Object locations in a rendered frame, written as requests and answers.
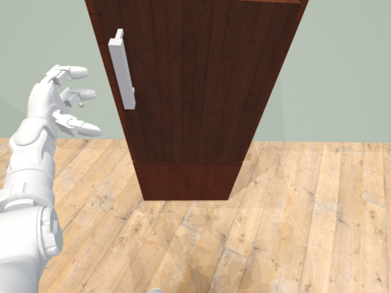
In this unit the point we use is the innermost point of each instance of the robot left hand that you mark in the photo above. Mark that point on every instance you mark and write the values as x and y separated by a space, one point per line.
44 101

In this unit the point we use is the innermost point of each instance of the cupboard door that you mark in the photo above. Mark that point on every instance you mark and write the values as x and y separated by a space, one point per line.
200 70

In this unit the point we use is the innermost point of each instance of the left robot forearm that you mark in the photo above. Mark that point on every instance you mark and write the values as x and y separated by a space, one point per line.
30 176

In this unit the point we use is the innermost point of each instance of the handle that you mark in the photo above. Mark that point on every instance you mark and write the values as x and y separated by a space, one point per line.
119 60

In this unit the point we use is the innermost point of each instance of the robot left upper arm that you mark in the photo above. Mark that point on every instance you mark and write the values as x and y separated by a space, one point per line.
29 238

